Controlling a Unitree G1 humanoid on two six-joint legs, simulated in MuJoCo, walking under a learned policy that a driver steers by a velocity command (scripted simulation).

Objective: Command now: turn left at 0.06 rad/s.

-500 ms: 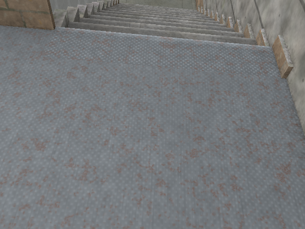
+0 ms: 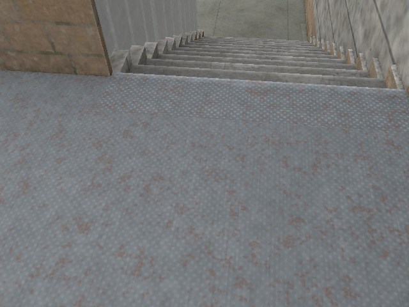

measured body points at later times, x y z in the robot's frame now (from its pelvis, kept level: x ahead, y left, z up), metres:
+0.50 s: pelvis +0.16 +0.05 +0.00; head +0.18 +0.07 +0.45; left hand +0.31 +0.30 -0.13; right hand +0.13 -0.21 -0.13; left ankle +0.07 +0.13 -0.74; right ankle +0.20 -0.09 -0.66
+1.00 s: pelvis +0.36 +0.04 -0.01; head +0.40 +0.01 +0.44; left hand +0.57 +0.27 -0.12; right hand +0.39 -0.27 -0.12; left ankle +0.53 +0.17 -0.67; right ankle +0.39 -0.01 -0.74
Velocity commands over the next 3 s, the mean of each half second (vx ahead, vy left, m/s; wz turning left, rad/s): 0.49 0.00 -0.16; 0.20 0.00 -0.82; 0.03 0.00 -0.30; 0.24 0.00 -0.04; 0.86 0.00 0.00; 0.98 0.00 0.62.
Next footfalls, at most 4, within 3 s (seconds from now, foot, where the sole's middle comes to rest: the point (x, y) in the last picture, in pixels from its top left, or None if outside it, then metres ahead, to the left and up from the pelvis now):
0.28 left None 0.11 0.13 -0.78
0.68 right None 0.43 -0.02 -0.78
1.24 left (185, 292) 0.55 0.11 -0.78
1.62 right None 0.38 -0.02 -0.78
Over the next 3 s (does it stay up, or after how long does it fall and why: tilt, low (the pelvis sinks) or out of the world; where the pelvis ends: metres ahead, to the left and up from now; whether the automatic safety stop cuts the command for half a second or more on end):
stays up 1.13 -0.42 -0.05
